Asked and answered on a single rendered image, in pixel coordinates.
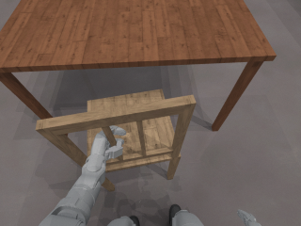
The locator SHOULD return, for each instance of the left robot forearm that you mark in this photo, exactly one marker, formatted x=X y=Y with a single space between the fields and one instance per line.
x=84 y=193

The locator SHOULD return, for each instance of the left robot foot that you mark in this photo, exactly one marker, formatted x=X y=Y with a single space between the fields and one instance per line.
x=135 y=220

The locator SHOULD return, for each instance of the robot left upper arm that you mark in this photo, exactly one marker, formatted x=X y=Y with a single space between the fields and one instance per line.
x=54 y=220

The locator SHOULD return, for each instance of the table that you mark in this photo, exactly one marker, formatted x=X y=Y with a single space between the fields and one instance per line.
x=61 y=35

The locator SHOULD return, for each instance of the robot left hand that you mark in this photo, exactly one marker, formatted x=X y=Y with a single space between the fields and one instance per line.
x=102 y=146

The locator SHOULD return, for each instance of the right robot shin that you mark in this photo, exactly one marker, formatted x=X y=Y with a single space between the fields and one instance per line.
x=181 y=211

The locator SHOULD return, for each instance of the chair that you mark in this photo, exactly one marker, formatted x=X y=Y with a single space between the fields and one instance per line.
x=145 y=116

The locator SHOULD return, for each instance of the robot right hand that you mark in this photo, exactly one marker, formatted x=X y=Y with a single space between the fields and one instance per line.
x=248 y=219

